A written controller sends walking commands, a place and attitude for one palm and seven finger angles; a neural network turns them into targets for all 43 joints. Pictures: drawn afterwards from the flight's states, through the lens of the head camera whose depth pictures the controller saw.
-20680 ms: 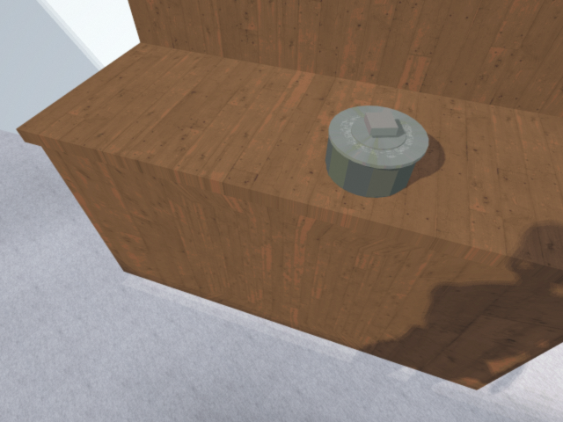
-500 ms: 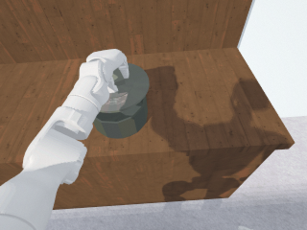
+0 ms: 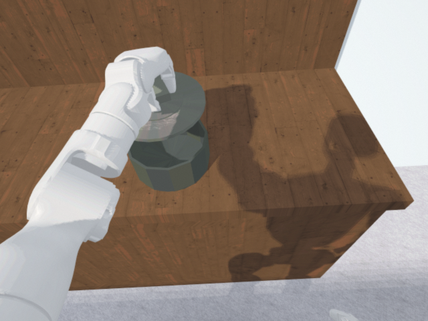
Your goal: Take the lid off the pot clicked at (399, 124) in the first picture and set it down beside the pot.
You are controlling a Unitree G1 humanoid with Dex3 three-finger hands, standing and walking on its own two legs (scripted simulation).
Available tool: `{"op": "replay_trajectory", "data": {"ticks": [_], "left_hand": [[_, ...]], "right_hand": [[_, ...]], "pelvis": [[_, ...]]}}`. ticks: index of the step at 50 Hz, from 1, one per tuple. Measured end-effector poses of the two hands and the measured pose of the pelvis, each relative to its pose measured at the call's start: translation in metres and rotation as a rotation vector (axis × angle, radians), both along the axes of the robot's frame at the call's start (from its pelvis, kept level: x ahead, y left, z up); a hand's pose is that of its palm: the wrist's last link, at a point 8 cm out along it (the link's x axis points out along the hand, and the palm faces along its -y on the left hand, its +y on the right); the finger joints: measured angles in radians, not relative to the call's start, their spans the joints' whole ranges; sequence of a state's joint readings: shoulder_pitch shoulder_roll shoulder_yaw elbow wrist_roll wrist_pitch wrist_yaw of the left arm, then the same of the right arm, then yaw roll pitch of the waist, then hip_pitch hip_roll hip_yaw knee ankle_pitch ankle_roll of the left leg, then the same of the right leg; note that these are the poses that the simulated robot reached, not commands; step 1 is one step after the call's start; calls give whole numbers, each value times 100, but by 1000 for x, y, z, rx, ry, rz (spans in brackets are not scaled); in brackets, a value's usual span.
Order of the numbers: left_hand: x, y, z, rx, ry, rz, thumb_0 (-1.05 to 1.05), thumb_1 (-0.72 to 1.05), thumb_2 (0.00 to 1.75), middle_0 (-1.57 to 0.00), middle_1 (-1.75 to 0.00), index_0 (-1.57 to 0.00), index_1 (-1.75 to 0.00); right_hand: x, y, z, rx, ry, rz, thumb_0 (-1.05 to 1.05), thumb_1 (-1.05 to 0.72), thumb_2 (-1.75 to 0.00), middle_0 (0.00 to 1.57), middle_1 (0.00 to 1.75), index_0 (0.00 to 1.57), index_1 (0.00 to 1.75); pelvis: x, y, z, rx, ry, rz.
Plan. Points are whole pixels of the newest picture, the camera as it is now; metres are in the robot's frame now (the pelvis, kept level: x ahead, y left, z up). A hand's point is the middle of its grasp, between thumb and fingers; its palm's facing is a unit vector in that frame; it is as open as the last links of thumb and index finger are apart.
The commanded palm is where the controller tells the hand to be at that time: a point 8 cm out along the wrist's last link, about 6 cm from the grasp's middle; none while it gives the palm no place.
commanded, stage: lift the lid straight up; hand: left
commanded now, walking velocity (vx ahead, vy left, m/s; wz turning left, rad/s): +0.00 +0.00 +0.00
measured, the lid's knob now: (153, 92) +0.51 +0.11 +0.17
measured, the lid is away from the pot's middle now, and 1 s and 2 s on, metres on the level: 0.01 0.03 0.15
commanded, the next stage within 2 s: move the lid sideways beside the pot in 0.68 s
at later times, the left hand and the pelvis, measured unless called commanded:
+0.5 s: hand (141, 77) +0.48 +0.11 +0.22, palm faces -0.28 -0.07 -0.96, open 8.1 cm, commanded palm +0.48 +0.11 +0.30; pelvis +0.00 +0.01 +0.00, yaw +1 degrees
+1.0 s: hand (138, 70) +0.49 +0.12 +0.23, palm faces -0.22 -0.07 -0.97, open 8.1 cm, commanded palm +0.47 +0.13 +0.30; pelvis +0.00 +0.01 +0.00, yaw -1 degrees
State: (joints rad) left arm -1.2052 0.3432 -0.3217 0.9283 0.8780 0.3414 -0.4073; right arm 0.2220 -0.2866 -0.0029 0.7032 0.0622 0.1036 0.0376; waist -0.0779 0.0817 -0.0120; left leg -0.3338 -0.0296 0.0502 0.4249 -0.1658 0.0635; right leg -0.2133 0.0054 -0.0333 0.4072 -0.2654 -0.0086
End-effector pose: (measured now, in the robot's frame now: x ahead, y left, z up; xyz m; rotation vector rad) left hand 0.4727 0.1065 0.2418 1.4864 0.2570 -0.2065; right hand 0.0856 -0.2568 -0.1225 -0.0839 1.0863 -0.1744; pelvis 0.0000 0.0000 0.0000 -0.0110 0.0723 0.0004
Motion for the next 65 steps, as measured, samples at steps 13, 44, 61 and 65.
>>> {"op": "replay_trajectory", "data": {"ticks": [13, 44, 61, 65], "left_hand": [[3, 13, 19, -23, -3, 18, 3, 12, 92, -53, -90, -64, -95], [9, 0, 42, -44, -29, -20, 3, 12, 92, -53, -90, -64, -95], [-4, 52, 43, 23, -23, 80, 3, 12, 92, -53, -90, -65, -95], [-11, 58, 46, 29, -36, 52, 3, 12, 92, -53, -90, -65, -95]], "right_hand": [[-6, 2, 3, -15, 8, -4, 1, -91, -90, 20, 30, 20, 30], [-14, 11, 0, -11, 21, 5, 1, -91, -90, 20, 30, 20, 30], [6, -3, 9, -37, -23, 24, 1, -91, -90, 20, 30, 20, 30], [12, -6, 12, -47, -36, 36, 1, -91, -90, 20, 30, 20, 30]], "pelvis": [[1, 4, 1, -2, -6, 0], [3, 11, 1, -1, 9, -6], [-1, 1, 2, -4, -18, 12], [-2, 1, 2, -5, -24, 17]]}}
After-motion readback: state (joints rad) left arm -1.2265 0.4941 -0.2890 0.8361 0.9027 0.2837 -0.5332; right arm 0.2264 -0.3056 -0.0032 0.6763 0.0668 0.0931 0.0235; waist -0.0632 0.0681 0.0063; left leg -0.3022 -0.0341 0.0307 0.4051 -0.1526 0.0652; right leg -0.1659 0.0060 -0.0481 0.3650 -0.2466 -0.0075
